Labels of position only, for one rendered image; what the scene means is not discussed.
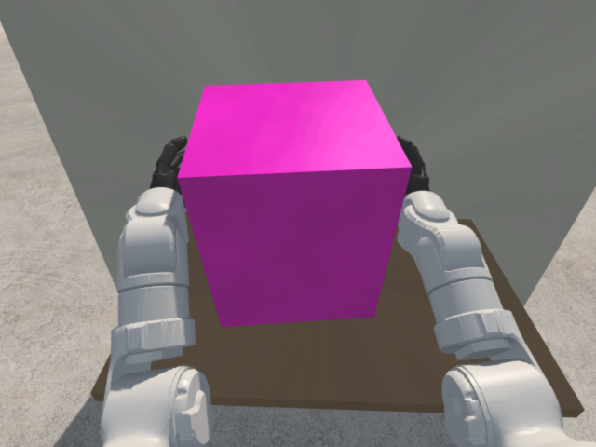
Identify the left robot forearm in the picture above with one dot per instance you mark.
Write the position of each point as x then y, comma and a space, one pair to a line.
152, 280

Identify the table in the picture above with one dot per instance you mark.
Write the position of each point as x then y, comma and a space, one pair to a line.
391, 362

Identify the carton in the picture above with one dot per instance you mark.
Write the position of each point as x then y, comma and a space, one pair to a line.
294, 193

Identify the right robot forearm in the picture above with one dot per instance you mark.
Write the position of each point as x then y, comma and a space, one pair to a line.
471, 322

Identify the right robot upper arm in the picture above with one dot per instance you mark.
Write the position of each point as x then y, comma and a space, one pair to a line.
502, 403

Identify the robot left hand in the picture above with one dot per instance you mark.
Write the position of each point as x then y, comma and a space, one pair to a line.
167, 165

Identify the robot right hand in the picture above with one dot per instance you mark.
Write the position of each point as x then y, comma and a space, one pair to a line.
418, 180

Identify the left robot upper arm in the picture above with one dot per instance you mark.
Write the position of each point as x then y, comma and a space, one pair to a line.
168, 407

